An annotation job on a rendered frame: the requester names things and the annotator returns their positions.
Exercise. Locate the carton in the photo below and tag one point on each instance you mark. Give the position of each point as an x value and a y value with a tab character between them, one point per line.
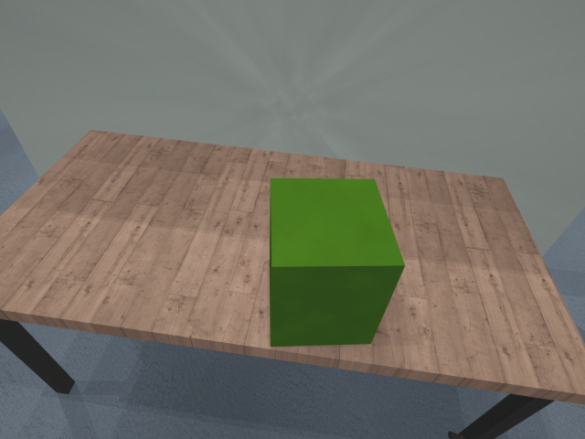
334	261

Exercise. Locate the table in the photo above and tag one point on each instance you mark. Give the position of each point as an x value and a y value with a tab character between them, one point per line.
169	241

